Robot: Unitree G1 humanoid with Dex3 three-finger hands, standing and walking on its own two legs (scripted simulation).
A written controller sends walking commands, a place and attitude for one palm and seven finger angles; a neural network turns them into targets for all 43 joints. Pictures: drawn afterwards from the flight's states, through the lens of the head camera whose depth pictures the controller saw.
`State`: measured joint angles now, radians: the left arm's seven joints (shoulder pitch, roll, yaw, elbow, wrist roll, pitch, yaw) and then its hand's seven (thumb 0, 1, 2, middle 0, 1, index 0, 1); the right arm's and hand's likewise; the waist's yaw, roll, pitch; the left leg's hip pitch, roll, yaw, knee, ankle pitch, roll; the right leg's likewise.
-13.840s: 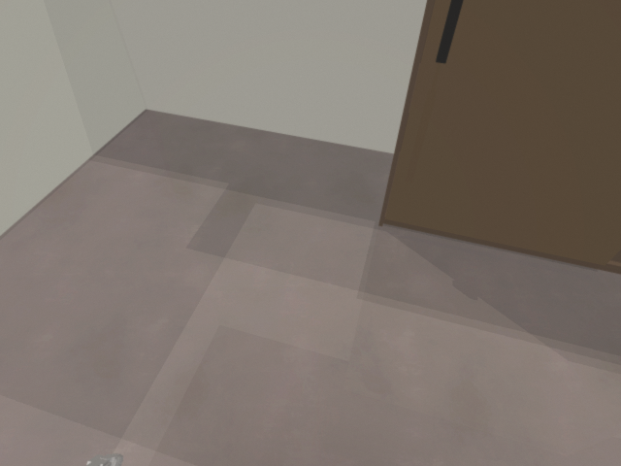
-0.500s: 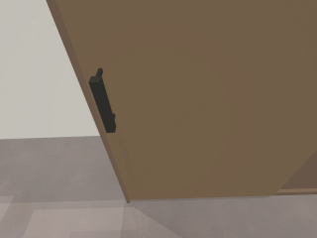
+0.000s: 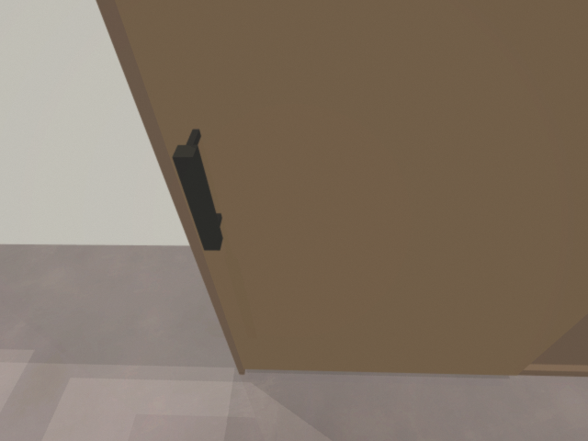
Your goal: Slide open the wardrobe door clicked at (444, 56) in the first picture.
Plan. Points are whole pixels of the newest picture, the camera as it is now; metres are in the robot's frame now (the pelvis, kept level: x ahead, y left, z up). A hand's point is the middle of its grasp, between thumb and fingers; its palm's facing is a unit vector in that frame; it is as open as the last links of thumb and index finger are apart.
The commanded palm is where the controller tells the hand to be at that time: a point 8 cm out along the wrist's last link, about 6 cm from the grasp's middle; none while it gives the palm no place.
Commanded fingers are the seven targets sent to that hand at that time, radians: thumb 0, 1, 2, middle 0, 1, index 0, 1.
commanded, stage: look again from close up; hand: left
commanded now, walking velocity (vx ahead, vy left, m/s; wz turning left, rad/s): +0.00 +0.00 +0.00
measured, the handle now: (204, 192) +0.45 +0.17 +0.10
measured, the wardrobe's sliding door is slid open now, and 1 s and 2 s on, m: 0.00 0.00 0.00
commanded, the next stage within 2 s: none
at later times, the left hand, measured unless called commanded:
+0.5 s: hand out of the picture +0.08 +0.25 -0.15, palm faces -0.02 -0.93 -0.36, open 7.4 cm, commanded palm none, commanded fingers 0.00 0.90 0.90 -0.20 -0.30 -0.20 -0.30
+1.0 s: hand out of the picture +0.08 +0.25 -0.15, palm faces -0.03 -0.94 -0.34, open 7.4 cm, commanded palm none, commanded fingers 0.00 0.90 0.90 -0.20 -0.30 -0.20 -0.30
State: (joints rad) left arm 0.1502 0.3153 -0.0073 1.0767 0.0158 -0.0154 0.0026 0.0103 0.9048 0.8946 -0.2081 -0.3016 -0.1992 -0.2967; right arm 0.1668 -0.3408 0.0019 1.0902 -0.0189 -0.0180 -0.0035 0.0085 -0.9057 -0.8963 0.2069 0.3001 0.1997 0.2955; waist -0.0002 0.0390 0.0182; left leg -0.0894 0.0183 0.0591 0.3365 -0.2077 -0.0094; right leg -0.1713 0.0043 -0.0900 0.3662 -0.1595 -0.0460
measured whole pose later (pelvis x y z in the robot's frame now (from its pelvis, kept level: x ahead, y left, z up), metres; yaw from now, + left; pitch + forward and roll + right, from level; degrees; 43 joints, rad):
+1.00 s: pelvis +0.01 +0.00 +0.00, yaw +0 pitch -2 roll +0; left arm 0.14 0.32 -0.01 1.09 0.02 -0.01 0.00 0.01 0.91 0.89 -0.21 -0.30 -0.20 -0.30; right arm 0.17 -0.34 0.01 1.12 -0.02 -0.02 -0.01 0.01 -0.91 -0.90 0.21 0.30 0.20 0.30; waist 0.00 0.02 0.02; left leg -0.06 0.02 0.06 0.30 -0.20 -0.01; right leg -0.14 0.01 -0.09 0.32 -0.15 -0.04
